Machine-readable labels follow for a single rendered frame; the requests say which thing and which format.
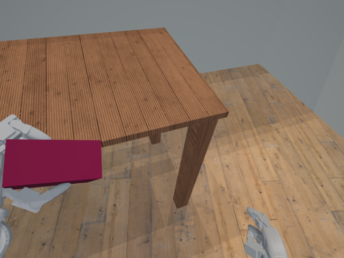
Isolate table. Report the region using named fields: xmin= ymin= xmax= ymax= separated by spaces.
xmin=0 ymin=27 xmax=229 ymax=209

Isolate robot right hand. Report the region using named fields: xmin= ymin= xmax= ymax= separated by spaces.
xmin=244 ymin=207 xmax=288 ymax=258

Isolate robot left hand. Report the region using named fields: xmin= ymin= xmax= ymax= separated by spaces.
xmin=0 ymin=114 xmax=71 ymax=213

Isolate robot left forearm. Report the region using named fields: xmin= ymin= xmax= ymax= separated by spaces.
xmin=0 ymin=208 xmax=12 ymax=258

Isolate sponge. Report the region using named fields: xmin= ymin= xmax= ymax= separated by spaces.
xmin=2 ymin=139 xmax=102 ymax=190

